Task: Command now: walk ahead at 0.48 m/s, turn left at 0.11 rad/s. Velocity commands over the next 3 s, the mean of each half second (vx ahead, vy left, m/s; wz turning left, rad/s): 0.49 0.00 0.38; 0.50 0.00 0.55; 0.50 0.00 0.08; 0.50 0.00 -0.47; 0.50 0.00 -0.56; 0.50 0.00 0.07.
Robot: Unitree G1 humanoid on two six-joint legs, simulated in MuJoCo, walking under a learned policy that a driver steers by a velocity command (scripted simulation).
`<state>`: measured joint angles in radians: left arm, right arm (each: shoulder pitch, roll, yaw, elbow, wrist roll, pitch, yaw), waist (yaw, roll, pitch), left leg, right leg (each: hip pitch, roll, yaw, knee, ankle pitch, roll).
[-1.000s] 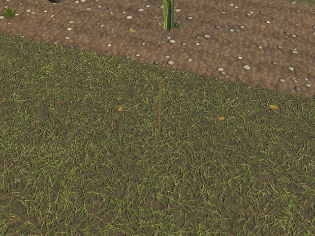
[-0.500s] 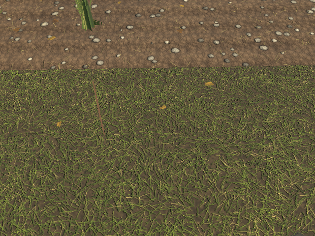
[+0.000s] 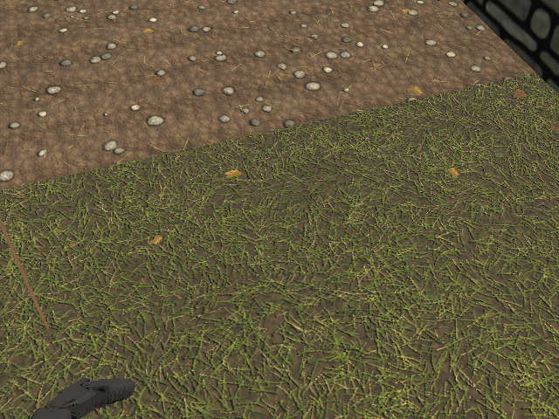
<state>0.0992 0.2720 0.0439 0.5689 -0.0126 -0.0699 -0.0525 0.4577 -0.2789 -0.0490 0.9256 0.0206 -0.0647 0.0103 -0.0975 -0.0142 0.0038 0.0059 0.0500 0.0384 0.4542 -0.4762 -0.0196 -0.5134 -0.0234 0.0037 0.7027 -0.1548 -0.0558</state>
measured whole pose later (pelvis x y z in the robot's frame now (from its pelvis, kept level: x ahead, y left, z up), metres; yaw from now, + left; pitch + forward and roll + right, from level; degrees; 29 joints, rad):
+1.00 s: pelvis +0.56 +0.09 -0.13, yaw +33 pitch +1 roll -1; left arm 0.15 0.25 0.05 0.63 0.00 -0.11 -0.01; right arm 0.34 -0.29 -0.07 0.76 0.03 -0.01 -0.02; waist -0.02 0.03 -0.01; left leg -0.34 -0.11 -0.16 1.10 -0.48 0.05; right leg -0.42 0.03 0.02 0.59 -0.20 -0.02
